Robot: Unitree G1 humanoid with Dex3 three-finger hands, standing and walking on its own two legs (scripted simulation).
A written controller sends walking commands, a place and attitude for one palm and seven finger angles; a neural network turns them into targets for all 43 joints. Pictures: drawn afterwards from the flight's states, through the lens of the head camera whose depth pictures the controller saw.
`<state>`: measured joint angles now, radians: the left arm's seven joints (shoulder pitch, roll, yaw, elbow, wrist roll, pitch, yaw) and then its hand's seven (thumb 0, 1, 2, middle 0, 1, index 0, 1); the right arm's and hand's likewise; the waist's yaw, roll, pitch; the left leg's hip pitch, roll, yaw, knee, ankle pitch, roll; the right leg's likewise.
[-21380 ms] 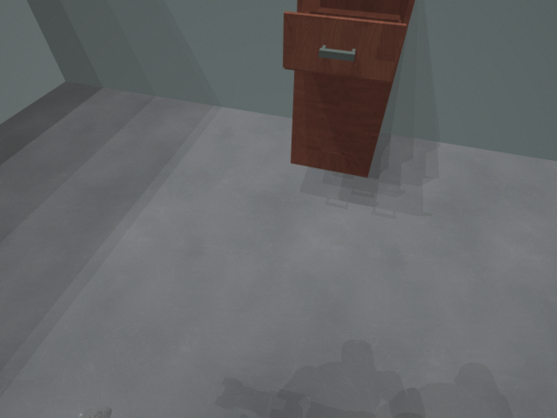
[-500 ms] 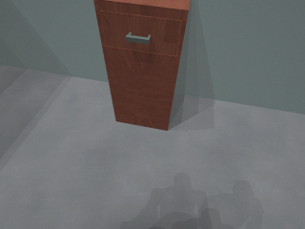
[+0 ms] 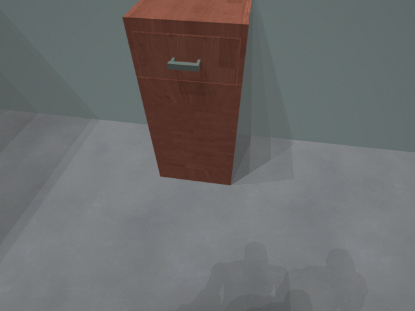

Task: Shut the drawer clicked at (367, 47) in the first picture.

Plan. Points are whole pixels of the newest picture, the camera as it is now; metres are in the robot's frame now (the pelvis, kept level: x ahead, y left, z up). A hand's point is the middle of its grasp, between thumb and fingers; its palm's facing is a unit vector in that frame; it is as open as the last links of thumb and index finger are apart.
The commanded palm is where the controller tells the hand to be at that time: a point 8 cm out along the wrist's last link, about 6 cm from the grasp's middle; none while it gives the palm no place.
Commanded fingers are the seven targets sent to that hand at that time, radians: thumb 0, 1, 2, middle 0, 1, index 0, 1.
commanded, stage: let the arm hang, fingers relaxed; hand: left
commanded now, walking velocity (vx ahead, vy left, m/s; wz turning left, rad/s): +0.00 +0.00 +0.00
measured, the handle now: (184, 63) +0.93 +0.13 +0.01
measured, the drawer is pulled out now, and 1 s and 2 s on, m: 0.00 0.00 0.00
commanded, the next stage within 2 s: look to check the result in 0.18 s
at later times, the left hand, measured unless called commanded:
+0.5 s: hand out of the picture +0.00 +0.16 -0.17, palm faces +0.01 -0.98 -0.19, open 7.4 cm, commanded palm none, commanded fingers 0.00 0.90 0.90 -0.20 -0.30 -0.20 -0.30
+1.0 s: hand out of the picture +0.02 +0.16 -0.17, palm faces +0.01 -0.98 -0.21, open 7.4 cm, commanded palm none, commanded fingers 0.00 0.90 0.90 -0.20 -0.30 -0.20 -0.30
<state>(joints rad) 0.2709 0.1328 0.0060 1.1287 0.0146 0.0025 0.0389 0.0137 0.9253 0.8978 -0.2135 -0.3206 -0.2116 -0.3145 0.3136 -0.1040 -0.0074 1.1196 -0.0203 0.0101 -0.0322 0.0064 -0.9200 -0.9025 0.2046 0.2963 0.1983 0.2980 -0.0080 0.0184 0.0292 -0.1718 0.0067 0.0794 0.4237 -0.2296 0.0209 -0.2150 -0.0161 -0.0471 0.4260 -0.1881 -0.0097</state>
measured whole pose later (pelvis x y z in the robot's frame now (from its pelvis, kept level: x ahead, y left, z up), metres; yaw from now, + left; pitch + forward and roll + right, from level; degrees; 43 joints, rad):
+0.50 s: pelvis +0.01 +0.00 +0.00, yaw -1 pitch -1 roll +0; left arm 0.27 0.13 0.00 1.14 0.01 0.00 0.04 0.00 0.90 0.90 -0.20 -0.30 -0.20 -0.30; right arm 0.30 -0.13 -0.01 1.13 -0.02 0.01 -0.03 0.00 -0.91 -0.90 0.20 0.30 0.20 0.30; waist -0.01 0.02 0.05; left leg -0.15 0.02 0.09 0.40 -0.23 0.01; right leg -0.19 0.00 -0.04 0.41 -0.19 -0.02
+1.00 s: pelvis +0.02 -0.01 +0.00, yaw +0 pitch -1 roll +0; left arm 0.26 0.14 0.01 1.14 0.01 -0.01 0.04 0.00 0.91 0.90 -0.20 -0.30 -0.20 -0.30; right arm 0.28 -0.14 -0.01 1.14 -0.02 0.01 -0.04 0.00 -0.91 -0.90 0.20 0.30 0.20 0.30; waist -0.01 0.02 0.06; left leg -0.13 0.03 0.08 0.38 -0.23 0.00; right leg -0.18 0.00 -0.05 0.40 -0.20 -0.03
